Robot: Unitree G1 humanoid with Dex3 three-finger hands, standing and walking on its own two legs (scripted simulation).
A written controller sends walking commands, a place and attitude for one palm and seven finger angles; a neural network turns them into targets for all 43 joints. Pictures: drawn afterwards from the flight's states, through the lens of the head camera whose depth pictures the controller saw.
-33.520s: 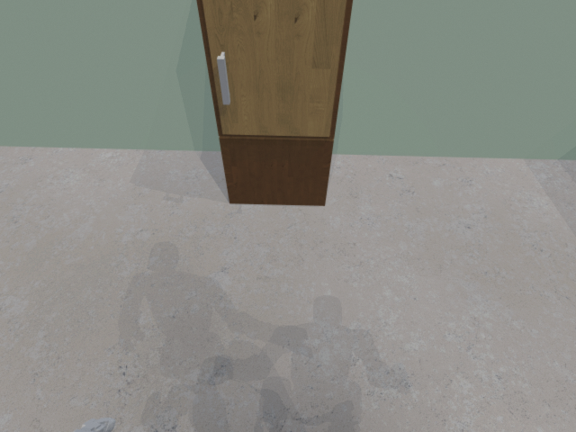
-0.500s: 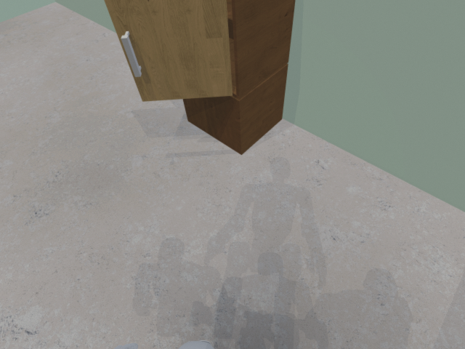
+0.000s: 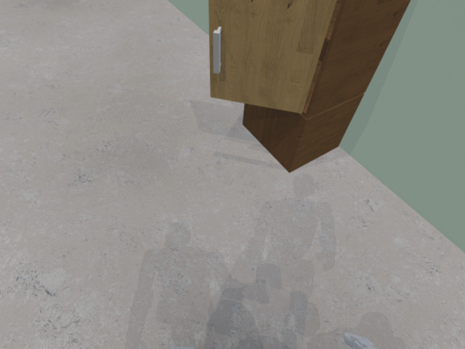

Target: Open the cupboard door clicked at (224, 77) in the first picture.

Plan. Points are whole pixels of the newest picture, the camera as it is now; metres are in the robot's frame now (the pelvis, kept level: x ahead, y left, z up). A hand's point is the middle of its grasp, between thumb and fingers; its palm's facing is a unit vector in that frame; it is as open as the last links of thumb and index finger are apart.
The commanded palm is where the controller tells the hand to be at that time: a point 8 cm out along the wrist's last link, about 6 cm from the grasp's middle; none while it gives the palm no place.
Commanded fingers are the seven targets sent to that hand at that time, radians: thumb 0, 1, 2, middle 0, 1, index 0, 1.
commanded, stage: take the last steps up to it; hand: left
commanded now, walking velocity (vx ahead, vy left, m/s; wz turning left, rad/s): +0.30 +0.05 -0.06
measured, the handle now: (218, 50) +1.11 +0.20 -0.09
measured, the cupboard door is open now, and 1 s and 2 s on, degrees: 44 44 44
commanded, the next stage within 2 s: come to a stop and stand still in 1.20 s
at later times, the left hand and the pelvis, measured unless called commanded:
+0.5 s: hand (181, 244) +0.34 +0.16 -0.15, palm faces -0.10 -0.97 -0.22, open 7.4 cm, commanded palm none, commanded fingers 0.00 0.90 0.90 -0.20 -0.30 -0.20 -0.30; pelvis +0.17 -0.01 -0.01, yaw -3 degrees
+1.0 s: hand (162, 274) +0.27 +0.19 -0.17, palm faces +0.08 -0.99 -0.13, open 7.3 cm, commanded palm none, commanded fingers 0.00 0.90 0.90 -0.20 -0.30 -0.20 -0.30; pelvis +0.37 +0.04 +0.00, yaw -2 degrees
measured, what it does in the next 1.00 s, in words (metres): walks ahead: right foot, then left foot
